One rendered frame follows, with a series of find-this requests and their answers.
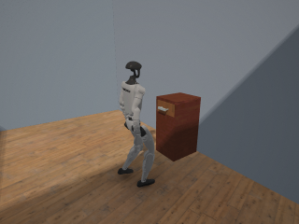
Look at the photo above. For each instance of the drawer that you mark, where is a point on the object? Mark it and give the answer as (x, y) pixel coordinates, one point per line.
(170, 108)

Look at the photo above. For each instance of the robot right hand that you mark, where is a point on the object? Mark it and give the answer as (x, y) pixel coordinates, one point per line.
(138, 141)

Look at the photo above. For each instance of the left robot forearm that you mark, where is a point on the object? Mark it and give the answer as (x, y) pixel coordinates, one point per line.
(126, 115)

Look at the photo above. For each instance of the right robot upper arm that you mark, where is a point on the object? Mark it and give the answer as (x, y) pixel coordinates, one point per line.
(139, 92)

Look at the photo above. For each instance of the robot right shin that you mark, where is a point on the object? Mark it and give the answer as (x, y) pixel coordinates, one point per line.
(146, 166)

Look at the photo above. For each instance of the robot right foot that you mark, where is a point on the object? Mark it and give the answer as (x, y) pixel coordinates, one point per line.
(148, 182)

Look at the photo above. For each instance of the right robot forearm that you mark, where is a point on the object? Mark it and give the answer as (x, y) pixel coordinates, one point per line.
(136, 125)

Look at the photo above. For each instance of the cabinet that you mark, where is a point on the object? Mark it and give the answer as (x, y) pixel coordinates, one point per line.
(176, 137)

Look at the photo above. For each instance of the left robot upper arm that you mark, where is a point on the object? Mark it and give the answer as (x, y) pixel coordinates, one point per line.
(121, 95)

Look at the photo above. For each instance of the handle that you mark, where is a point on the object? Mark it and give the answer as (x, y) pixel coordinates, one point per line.
(161, 108)

